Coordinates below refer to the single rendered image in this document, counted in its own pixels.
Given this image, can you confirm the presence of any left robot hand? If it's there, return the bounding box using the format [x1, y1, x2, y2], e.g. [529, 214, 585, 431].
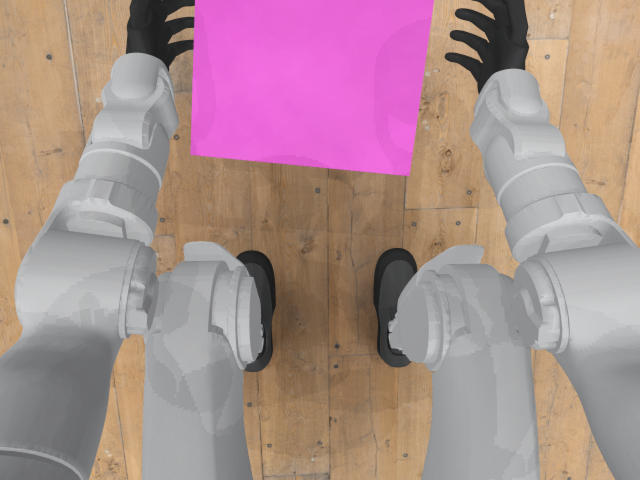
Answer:
[126, 0, 195, 71]

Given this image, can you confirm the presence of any carton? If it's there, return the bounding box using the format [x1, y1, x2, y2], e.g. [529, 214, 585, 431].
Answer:
[190, 0, 434, 176]

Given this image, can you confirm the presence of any right robot hand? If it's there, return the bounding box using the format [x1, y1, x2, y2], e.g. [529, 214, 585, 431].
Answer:
[445, 0, 529, 94]

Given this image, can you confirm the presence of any robot left forearm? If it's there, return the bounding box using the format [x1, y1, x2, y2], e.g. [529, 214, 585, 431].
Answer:
[14, 53, 179, 326]

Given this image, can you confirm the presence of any left robot upper arm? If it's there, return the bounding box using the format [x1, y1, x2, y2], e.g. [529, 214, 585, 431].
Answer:
[0, 229, 159, 480]

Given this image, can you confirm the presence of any robot right shin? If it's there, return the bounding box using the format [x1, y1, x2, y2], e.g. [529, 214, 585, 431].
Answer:
[388, 245, 518, 363]

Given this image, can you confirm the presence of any robot right forearm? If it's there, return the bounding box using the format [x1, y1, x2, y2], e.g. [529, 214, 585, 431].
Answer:
[469, 69, 640, 263]

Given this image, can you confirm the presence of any right robot foot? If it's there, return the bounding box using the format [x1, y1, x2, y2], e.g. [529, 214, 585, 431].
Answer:
[373, 248, 417, 367]

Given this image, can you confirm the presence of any right robot upper arm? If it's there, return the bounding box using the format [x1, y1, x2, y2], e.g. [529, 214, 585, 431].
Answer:
[512, 243, 640, 480]

